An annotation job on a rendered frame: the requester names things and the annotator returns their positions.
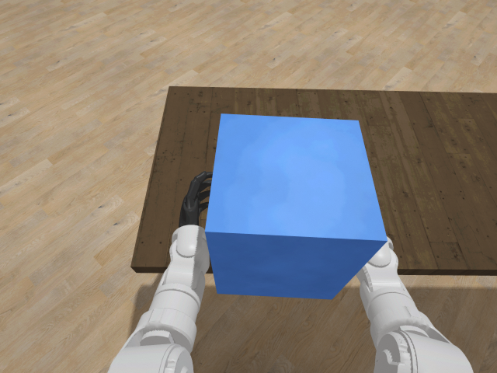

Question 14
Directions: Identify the left robot hand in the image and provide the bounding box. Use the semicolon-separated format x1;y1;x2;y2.
179;171;213;228

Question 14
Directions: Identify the right robot upper arm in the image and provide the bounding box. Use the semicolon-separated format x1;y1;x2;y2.
374;330;473;373

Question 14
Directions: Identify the carton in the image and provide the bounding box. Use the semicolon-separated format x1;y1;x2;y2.
205;113;388;300

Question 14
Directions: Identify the table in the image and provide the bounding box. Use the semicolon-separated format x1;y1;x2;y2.
130;86;497;276

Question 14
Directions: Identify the left robot forearm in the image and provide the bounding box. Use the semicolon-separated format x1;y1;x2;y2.
107;225;210;373

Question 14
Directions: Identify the left robot upper arm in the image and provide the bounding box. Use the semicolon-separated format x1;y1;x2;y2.
109;343;193;373

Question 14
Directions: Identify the right robot forearm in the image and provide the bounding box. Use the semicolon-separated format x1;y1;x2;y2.
356;237;474;373

